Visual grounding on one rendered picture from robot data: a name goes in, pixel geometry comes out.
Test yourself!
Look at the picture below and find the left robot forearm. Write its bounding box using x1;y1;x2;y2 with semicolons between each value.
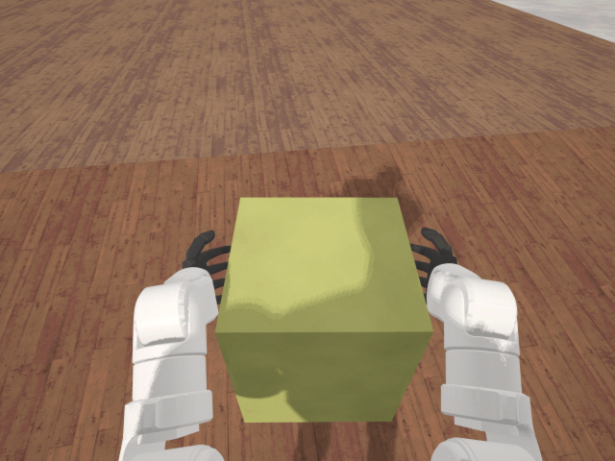
118;267;218;461

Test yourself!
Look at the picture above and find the right robot forearm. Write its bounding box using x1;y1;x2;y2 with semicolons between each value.
427;263;543;461

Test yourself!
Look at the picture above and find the carton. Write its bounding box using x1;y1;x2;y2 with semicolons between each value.
215;198;433;423

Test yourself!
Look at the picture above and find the robot left hand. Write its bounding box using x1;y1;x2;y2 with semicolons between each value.
183;230;231;304

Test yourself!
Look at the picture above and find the robot right hand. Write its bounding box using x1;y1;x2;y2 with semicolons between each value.
409;228;457;303

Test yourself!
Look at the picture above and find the right robot upper arm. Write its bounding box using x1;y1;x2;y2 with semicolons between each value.
431;438;535;461

